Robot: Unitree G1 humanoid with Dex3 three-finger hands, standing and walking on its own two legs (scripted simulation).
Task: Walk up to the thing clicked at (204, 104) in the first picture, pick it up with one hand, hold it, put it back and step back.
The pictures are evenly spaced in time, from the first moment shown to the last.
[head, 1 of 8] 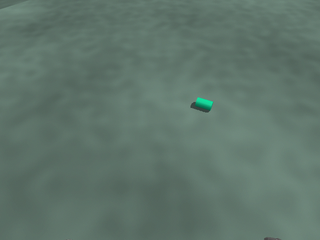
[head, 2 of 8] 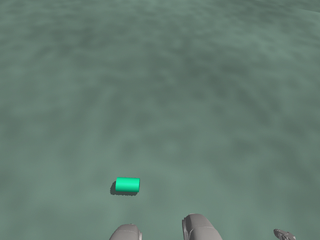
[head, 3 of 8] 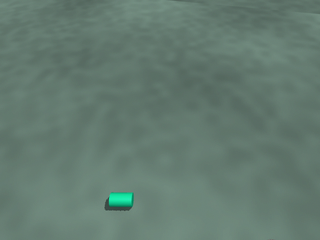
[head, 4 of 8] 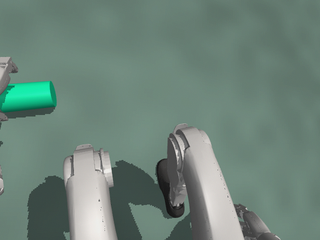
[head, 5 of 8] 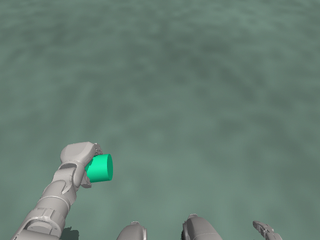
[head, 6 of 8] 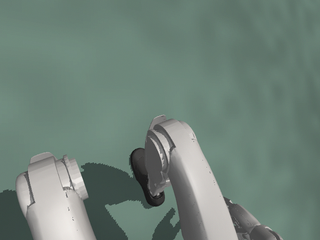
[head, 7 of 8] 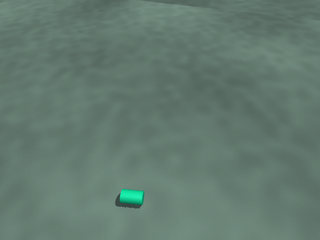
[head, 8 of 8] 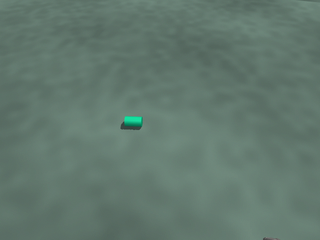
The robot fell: no
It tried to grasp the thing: yes
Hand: left
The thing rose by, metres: 0.66
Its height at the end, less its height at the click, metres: +0.00
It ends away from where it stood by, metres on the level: 0.01
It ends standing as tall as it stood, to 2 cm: yes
